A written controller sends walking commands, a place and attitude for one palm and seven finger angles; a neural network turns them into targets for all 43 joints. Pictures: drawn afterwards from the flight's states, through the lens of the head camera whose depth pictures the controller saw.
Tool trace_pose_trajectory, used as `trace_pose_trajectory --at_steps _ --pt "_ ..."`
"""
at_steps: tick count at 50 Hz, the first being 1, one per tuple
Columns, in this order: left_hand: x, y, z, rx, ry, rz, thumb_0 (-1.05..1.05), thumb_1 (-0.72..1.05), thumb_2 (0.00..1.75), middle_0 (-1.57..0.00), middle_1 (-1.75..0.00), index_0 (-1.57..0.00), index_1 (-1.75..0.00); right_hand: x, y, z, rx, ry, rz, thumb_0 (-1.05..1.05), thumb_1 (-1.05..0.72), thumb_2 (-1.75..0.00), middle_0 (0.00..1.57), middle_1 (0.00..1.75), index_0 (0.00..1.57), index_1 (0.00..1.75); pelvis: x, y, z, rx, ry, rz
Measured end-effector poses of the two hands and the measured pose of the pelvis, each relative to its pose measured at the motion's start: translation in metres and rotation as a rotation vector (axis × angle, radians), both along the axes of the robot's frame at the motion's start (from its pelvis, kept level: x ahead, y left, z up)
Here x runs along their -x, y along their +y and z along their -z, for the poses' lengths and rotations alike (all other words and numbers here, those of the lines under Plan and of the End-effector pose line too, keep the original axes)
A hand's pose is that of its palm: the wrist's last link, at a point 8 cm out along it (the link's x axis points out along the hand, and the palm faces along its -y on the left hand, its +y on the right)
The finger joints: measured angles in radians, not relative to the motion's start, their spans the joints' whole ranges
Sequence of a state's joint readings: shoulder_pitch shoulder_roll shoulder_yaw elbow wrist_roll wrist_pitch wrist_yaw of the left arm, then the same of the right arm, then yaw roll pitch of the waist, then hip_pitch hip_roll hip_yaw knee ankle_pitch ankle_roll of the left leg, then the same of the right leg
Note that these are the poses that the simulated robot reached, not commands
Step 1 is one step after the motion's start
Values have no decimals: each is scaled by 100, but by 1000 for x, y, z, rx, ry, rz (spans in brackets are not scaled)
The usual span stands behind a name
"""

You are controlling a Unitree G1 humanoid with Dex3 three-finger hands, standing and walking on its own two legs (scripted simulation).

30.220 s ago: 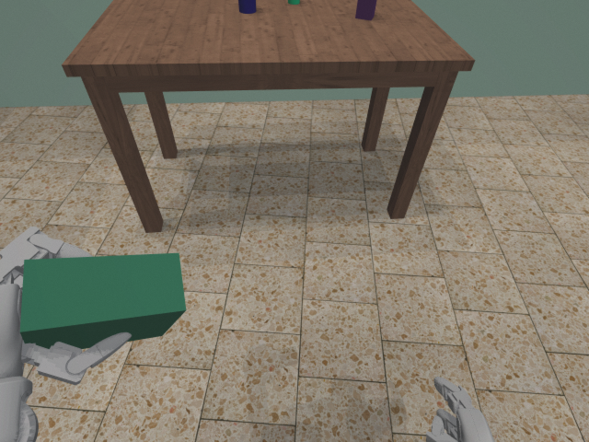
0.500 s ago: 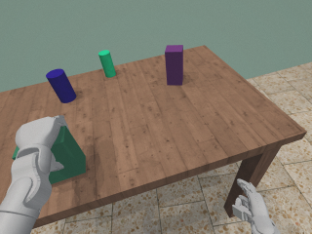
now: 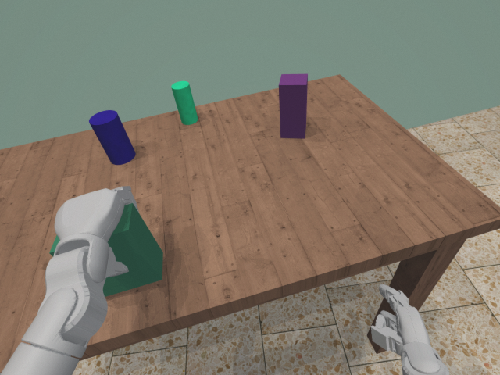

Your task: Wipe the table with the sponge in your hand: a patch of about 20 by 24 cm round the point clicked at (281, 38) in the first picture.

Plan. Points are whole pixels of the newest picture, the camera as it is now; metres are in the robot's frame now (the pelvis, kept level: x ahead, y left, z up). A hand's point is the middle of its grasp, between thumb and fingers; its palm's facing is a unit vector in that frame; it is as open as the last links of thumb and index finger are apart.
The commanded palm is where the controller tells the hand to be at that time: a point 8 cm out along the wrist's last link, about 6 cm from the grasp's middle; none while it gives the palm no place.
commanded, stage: move the sponge above the wiping area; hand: left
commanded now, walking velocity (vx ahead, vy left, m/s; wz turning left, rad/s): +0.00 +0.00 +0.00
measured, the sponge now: (120, 260) +0.26 +0.27 +0.06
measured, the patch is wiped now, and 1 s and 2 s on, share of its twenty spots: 0.00 0.05 0.05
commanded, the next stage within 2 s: none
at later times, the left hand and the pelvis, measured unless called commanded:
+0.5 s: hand (119, 251) +0.25 +0.25 +0.10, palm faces -0.06 -0.08 -1.00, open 10.3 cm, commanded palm +0.23 +0.25 +0.20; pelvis +0.00 -0.01 +0.00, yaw +0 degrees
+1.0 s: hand (119, 242) +0.26 +0.25 +0.11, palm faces -0.02 -0.06 -1.00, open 10.3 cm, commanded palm +0.23 +0.26 +0.20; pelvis +0.00 -0.02 +0.00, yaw +0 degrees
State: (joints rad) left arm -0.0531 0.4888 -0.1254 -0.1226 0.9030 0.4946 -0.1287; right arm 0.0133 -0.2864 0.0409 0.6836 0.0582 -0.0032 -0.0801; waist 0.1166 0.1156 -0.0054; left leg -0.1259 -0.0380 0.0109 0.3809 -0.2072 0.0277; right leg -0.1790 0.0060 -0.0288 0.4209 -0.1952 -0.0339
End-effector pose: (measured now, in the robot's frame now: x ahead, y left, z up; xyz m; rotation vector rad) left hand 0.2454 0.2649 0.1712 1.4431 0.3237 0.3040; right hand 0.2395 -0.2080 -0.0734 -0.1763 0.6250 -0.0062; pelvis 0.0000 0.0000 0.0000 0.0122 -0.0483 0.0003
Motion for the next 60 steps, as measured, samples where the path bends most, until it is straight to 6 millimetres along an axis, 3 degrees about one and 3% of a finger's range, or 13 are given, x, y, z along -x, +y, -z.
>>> trace_pose_trajectory --at_steps 6,13,18,24,29,34,37,42,45,47,52,56,60 --pt "1 -23 -1 -27 -45 129 0 -52 103 -72 -132 -72 -132 2 4 -1 8 1 -12 2 -91 -89 20 30 17 28 -1 -1 0 -2 -10 10" --pt "0 7 -29 -47 -171 -49 0 -52 103 -72 -132 -72 -131 2 3 -2 -20 14 -21 2 -91 -89 20 30 17 28 -1 -8 -1 -1 -12 19" --pt "9 19 -21 -12 -89 -147 0 -52 103 -71 -132 -72 -132 1 -1 -1 -25 11 -28 2 -91 -89 20 30 20 30 2 -10 0 0 -4 6" --pt "15 -12 11 -11 66 3 0 -52 103 -71 -132 -72 -132 1 -3 1 -1 -8 -38 2 -91 -90 20 30 22 31 4 -11 1 -1 -8 -8" --pt "8 -30 -6 -62 -42 140 -1 -52 103 -72 -132 -72 -132 3 -1 1 6 -16 -38 2 -91 -90 20 30 21 30 2 -15 0 -2 -17 -3" --pt "-6 -12 -33 -72 -172 20 0 -52 103 -72 -132 -72 -131 4 -1 1 -28 -4 -33 2 -91 -89 20 30 21 30 1 -20 0 -2 -16 11" --pt "-8 1 -39 -56 -168 -82 0 -52 103 -72 -132 -72 -132 2 -5 1 -44 -3 -25 2 -90 -89 20 30 21 30 1 -21 0 -4 -8 15" --pt "-3 5 -15 -22 -20 -130 0 -52 103 -71 -132 -72 -132 -3 -16 1 -34 -12 -7 2 -90 -89 20 30 21 30 1 -20 1 -4 8 3" --pt "0 -3 9 -9 80 -75 0 -52 103 -71 -132 -72 -132 -3 -22 1 0 -10 -7 2 -91 -89 20 30 21 30 1 -21 2 -5 10 -4" --pt "2 -10 13 -25 91 -9 0 -52 103 -71 -132 -72 -132 -3 -24 0 24 -16 -7 2 -91 -90 20 30 21 29 0 -21 2 -4 6 -3" --pt "7 -15 -8 -59 -49 103 0 -52 103 -72 -132 -72 -132 -2 -23 -3 43 -28 -4 2 -91 -90 20 30 20 29 -6 -21 2 1 -11 6" --pt "6 4 -28 -73 -147 11 0 -52 103 -72 -132 -72 -132 -2 -17 -1 13 -15 -6 2 -91 -90 20 30 20 29 -6 -19 1 3 -16 9" --pt "5 22 -32 -49 -132 -112 0 -52 103 -71 -132 -72 -132 -3 -9 0 -18 -8 -12 2 -91 -90 20 30 20 29 -3 -16 1 1 -8 5"
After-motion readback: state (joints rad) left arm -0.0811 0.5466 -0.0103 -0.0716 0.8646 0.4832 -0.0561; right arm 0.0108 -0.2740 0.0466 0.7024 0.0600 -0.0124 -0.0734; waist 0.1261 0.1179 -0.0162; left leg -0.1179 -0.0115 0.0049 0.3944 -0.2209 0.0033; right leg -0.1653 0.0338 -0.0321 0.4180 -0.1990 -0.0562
